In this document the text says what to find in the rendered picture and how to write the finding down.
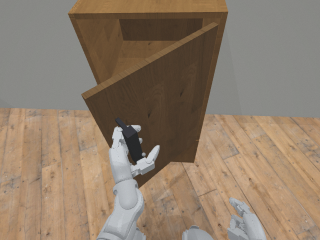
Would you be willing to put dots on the robot thigh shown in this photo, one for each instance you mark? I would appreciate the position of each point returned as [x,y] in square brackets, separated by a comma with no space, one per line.
[195,234]
[139,236]

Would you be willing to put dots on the cupboard door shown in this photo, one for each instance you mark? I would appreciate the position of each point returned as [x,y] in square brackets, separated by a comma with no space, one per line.
[163,94]

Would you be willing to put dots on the right robot thigh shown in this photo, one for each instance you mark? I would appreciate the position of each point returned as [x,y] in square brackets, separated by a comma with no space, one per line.
[195,234]

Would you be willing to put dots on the left robot thigh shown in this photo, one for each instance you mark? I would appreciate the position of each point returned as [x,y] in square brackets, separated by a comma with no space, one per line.
[139,236]

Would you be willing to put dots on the left robot hand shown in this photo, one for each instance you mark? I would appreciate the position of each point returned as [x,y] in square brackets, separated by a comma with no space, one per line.
[119,162]

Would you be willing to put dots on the handle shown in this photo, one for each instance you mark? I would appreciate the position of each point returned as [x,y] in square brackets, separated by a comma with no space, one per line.
[132,140]

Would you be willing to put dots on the right robot hand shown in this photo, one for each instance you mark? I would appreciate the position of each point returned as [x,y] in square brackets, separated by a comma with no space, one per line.
[247,228]

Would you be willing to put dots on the left robot forearm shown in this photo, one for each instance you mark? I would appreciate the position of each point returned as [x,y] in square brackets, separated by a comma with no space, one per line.
[128,206]

